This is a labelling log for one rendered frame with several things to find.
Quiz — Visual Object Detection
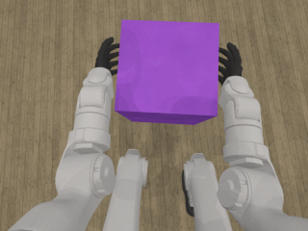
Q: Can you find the left robot shin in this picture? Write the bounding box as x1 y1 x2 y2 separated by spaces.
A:
116 148 141 173

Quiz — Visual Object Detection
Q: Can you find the right robot thigh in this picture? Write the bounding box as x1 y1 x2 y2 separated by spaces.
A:
183 158 233 231

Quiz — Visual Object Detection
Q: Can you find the left robot hand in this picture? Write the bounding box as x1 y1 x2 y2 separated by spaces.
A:
94 37 120 76

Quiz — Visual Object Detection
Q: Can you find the right robot upper arm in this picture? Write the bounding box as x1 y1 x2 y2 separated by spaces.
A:
217 166 308 231

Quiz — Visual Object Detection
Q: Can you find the carton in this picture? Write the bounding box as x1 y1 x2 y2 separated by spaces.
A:
115 19 219 125

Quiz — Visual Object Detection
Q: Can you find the left robot forearm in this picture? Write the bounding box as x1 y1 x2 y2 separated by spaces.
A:
55 67 115 189

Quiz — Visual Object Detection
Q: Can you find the right robot hand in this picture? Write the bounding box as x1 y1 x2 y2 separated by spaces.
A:
218 42 243 86

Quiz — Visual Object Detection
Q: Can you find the right robot forearm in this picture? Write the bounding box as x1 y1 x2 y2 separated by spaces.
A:
218 75 280 183

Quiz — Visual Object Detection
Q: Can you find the left robot upper arm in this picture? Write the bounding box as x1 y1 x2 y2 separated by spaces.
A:
8 152 116 231

